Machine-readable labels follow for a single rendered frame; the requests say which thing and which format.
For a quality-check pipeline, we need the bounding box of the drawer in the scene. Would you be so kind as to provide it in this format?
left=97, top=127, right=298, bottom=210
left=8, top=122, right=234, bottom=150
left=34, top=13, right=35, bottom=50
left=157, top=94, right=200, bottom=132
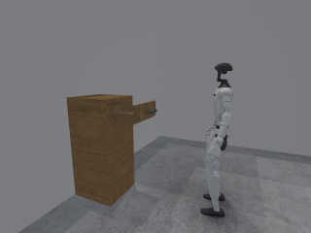
left=107, top=100, right=156, bottom=125

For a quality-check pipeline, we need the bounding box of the robot right hand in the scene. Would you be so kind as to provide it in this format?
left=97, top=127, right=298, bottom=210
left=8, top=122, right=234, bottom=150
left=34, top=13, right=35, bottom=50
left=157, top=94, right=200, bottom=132
left=204, top=125, right=215, bottom=139

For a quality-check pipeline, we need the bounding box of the robot left hand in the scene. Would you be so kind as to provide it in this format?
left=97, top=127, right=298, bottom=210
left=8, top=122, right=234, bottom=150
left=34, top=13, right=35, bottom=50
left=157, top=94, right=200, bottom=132
left=204, top=145, right=221, bottom=169

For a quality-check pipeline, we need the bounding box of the robot left forearm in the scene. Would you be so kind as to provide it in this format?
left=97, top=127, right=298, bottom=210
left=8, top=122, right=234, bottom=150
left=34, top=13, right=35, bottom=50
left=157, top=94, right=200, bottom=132
left=214, top=113, right=231, bottom=147

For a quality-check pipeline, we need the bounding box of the left robot foot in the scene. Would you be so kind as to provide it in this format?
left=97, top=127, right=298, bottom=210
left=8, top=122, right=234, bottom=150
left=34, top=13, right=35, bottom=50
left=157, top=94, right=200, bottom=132
left=200, top=207, right=225, bottom=217

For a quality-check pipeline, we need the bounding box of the robot right forearm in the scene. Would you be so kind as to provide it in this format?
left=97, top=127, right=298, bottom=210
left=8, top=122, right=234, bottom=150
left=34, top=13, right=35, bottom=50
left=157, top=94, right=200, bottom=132
left=211, top=118, right=217, bottom=128

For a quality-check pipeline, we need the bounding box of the cabinet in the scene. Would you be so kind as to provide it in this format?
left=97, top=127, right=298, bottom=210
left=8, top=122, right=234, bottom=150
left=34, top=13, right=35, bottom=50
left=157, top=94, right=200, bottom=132
left=66, top=94, right=135, bottom=207

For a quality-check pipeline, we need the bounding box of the robot right thigh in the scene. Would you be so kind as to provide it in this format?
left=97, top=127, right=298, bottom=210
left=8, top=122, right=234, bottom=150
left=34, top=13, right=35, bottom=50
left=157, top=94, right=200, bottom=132
left=206, top=130, right=220, bottom=172

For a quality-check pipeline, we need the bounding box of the handle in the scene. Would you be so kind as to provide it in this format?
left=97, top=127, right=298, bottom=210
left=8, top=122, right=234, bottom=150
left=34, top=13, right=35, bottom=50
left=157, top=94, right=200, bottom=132
left=143, top=109, right=157, bottom=115

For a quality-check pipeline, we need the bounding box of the left robot upper arm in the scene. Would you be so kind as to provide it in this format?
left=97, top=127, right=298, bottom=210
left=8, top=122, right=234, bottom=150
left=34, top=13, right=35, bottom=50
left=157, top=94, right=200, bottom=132
left=219, top=87, right=233, bottom=119

